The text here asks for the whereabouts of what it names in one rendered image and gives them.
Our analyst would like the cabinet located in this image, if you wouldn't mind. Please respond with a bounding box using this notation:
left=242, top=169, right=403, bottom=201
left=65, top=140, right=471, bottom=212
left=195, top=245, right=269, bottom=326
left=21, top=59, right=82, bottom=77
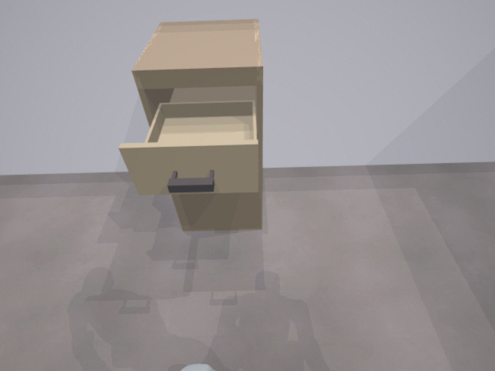
left=132, top=19, right=263, bottom=231

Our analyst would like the drawer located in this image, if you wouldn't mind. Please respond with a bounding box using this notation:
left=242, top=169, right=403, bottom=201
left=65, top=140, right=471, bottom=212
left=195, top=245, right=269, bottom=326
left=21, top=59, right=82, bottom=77
left=118, top=100, right=258, bottom=196

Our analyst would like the handle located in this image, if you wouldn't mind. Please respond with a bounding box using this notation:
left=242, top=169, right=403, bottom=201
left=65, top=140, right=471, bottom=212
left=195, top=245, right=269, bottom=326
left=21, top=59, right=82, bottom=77
left=167, top=170, right=214, bottom=193

